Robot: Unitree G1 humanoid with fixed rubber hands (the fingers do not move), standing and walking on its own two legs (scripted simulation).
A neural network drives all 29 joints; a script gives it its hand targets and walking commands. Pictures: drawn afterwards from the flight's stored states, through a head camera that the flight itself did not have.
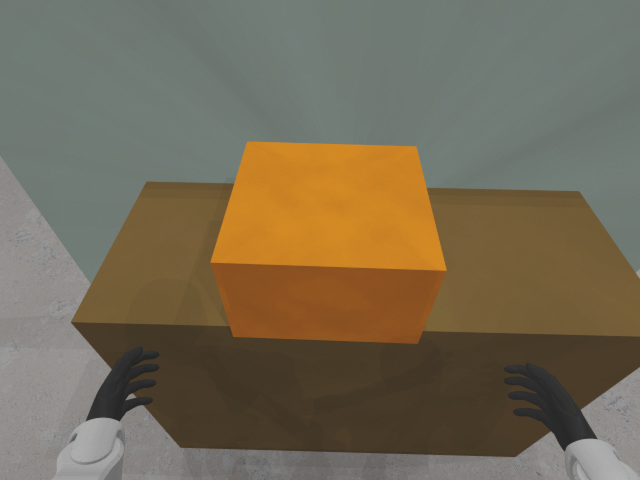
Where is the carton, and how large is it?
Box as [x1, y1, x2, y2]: [210, 142, 446, 343]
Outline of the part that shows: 247,142 210,262 233,336 417,343 446,269 416,147 384,145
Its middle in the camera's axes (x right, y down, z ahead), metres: +0.01 -0.01 +0.63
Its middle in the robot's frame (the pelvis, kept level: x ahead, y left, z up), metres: +0.47 -0.01 +0.02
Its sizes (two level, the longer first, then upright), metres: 0.292 0.274 0.183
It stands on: a pedestal, 0.70 m high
